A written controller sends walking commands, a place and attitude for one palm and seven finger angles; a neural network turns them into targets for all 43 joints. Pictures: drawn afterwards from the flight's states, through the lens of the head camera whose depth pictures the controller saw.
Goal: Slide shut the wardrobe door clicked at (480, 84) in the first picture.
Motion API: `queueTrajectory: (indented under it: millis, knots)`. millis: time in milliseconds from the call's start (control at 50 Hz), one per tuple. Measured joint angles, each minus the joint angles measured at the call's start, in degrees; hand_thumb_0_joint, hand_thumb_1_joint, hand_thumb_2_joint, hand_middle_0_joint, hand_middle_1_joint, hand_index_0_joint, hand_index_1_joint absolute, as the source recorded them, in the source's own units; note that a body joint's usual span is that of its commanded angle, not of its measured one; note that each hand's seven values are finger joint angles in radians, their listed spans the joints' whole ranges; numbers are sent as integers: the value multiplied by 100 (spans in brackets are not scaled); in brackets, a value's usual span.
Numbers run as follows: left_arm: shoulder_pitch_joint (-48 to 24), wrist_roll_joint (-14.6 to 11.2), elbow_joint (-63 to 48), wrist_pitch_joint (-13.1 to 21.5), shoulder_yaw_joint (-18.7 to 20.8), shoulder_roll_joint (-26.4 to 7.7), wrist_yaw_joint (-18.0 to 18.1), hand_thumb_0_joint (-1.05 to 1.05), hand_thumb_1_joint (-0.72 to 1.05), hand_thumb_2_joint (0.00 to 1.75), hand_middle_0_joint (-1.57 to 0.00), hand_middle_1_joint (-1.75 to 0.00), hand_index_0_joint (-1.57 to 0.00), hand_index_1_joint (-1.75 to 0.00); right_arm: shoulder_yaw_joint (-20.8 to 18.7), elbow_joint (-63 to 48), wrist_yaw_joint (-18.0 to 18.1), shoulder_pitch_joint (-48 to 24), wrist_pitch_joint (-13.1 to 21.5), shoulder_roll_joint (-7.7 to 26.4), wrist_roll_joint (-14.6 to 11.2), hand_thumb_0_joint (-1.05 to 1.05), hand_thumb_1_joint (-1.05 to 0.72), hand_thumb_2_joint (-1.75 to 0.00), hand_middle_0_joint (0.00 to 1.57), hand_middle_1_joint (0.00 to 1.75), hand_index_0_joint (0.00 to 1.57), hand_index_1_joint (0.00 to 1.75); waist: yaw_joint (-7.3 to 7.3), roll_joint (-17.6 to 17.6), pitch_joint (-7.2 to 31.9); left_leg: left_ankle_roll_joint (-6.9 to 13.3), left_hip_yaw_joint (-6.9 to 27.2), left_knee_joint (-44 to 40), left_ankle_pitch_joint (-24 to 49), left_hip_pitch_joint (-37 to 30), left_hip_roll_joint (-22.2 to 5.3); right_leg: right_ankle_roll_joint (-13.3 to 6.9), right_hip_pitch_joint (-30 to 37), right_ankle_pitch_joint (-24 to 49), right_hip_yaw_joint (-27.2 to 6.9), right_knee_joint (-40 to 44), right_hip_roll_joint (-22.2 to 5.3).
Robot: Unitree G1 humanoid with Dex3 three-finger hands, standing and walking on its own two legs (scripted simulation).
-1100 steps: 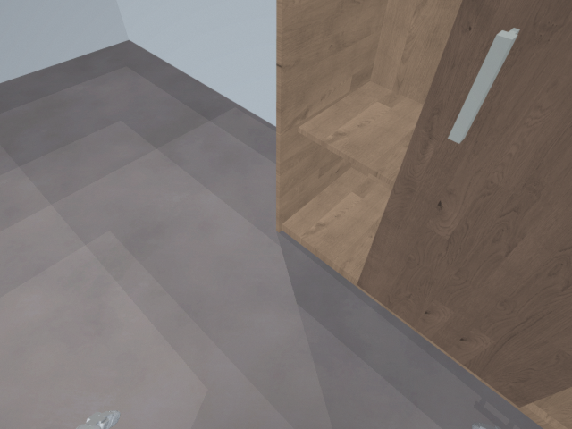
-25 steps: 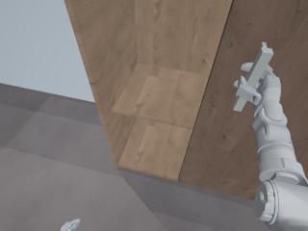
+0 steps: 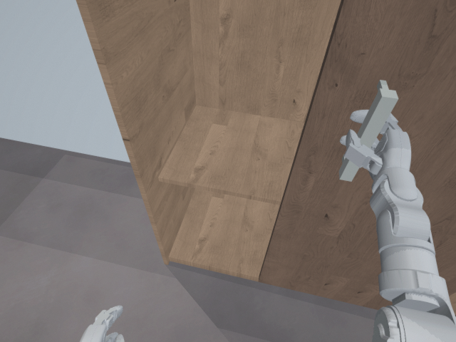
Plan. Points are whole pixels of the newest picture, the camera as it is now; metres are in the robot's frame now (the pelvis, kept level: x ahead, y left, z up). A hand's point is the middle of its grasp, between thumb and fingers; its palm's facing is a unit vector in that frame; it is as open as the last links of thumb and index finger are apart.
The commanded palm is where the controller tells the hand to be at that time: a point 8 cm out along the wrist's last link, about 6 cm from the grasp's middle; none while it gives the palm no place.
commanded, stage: tug the door sideways, standing still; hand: right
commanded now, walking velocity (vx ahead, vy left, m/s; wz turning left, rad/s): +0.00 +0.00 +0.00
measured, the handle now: (362, 133) +0.46 -0.20 +0.15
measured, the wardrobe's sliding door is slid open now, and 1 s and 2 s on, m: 0.41 0.41 0.38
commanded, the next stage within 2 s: step sideways, sliding the door along in 0.80 s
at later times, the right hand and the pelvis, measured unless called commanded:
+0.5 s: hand (348, 147) +0.42 -0.16 +0.16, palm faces +0.25 +0.97 -0.04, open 5.9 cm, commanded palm +0.39 -0.16 +0.16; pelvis -0.02 +0.00 -0.01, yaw -4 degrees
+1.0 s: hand (350, 149) +0.42 -0.17 +0.15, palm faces +0.18 +0.98 -0.07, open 5.9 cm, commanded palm +0.39 -0.20 +0.16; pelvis -0.04 -0.01 -0.01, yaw -1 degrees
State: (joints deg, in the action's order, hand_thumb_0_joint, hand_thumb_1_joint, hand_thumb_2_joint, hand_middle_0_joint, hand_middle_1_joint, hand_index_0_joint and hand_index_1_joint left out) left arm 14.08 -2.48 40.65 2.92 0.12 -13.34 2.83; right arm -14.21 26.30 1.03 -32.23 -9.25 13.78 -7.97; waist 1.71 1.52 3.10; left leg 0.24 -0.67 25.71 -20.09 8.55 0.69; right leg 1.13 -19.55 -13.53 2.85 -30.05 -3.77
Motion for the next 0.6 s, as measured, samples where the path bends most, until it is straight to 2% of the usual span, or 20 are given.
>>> queueTrajectory:
  millis: [80, 160, 460, 600]
  knots:
    - [-124, 28, 85, 1, 23, -8, 15, 1, 90, 90, -20, -30, -20, -30, 171, 148, 169, -302, -102, -145, 69, 1, -71, -81, 35, 140, 39, 140, -106, 23, -54, 11, -148, 24, -24, 15, -19, 9, -91, 21, -149, -49, 49]
    - [-196, 56, 139, 44, 39, 3, -10, 1, 90, 90, -20, -30, -20, -30, 277, 390, 368, -523, -52, -237, 123, 1, -71, -83, 35, 140, 38, 140, -144, 81, -68, 17, -245, 75, -35, 77, -37, 15, -181, 68, -249, -67, 90]
    - [123, 51, 508, 455, 40, 28, -195, 1, 90, 90, -20, -30, -20, -30, 667, 1387, 798, -1226, 573, -247, 86, 0, -75, -82, 32, 140, 27, 140, -145, 159, -206, 36, -439, 338, -67, 342, -38, 24, -499, 164, -460, -258, 133]
    - [269, 60, 683, 696, 58, -1, -261, 1, 90, 90, -20, -30, -20, -30, 833, 1715, 869, -1479, 817, -219, 55, -1, -76, -81, 33, 140, 25, 140, -140, 166, -238, 15, -469, 431, -44, 507, -53, 1, -663, 216, -493, -320, 154]
